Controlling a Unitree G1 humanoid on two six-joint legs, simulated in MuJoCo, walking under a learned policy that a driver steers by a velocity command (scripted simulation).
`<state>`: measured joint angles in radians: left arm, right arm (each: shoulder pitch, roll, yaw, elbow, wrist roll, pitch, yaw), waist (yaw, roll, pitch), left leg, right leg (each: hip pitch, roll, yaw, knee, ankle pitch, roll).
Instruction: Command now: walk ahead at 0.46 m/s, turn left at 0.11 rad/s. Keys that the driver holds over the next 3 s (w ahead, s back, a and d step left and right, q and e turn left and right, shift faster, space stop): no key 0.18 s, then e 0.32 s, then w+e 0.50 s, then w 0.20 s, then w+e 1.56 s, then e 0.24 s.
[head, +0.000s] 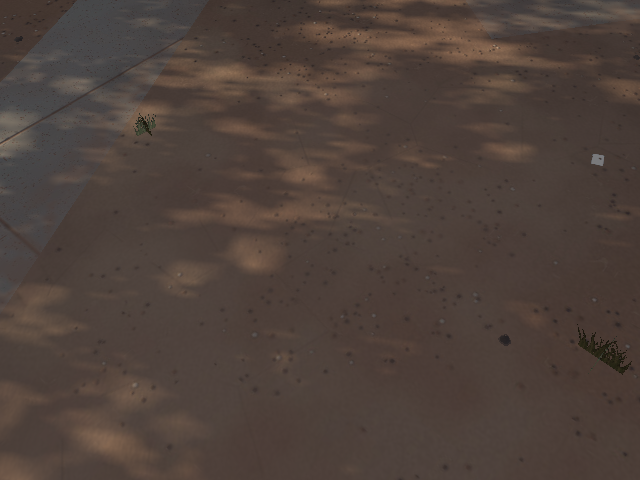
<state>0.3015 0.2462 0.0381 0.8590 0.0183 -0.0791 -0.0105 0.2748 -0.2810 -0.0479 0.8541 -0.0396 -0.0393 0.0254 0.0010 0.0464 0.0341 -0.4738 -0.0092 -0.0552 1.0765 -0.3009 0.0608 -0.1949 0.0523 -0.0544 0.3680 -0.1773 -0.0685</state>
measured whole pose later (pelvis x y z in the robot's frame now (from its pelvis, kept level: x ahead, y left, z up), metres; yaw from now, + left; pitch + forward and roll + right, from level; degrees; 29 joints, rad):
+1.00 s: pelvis +0.22 -0.03 +0.01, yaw -25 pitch +3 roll +2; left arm 0.48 0.23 0.06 0.91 0.01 -0.04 -0.01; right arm 0.11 -0.28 -0.07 0.81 -0.04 0.00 0.03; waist 0.07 0.04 -0.03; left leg -0.61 0.05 -0.01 0.81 -0.11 -0.05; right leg -0.01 0.06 0.12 0.23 -0.25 -0.08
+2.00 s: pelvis +0.66 -0.31 +0.00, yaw -53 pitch +1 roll +0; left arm 0.37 0.27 0.07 0.88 0.00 -0.04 -0.01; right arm 0.11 -0.27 -0.04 0.75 -0.05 -0.02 0.01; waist 0.05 0.03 0.05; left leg -0.66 0.13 -0.04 0.91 -0.17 -0.05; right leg -0.11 0.16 0.08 0.30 -0.19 -0.14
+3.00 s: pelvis +0.88 -0.76 +0.00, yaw -89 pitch +1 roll +0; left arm 0.27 0.28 0.06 0.79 0.00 -0.01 -0.01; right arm 0.16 -0.28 -0.04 0.71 -0.03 0.00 0.00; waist 0.01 0.03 0.11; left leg -0.61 0.10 -0.02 1.08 -0.34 -0.06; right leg -0.23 0.15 0.04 0.39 -0.16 -0.13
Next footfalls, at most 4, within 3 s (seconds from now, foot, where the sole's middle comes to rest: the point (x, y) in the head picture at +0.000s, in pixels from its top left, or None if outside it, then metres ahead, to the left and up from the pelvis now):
0.26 left None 0.27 0.10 -0.78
0.72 right None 0.14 -0.08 -0.78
1.18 left None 0.49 -0.02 -0.78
1.70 right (509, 410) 0.64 -0.34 -0.78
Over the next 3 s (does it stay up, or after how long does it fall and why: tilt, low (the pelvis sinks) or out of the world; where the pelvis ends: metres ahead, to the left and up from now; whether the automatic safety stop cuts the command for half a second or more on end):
stays up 0.88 -0.76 0.00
